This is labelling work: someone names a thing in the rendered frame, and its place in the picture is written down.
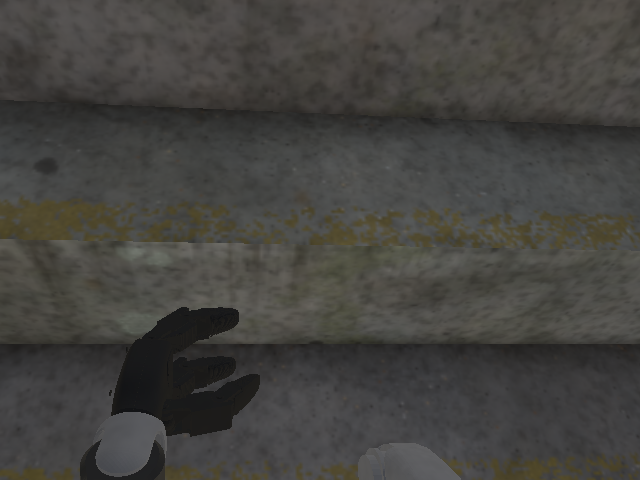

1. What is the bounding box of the robot left hand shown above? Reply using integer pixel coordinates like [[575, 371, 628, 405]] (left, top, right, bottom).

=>
[[109, 307, 260, 437]]

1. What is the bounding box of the robot right thigh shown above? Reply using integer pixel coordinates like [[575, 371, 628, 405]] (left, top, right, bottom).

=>
[[358, 443, 461, 480]]

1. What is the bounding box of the left robot forearm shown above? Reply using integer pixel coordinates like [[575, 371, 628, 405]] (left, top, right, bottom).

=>
[[80, 412, 167, 480]]

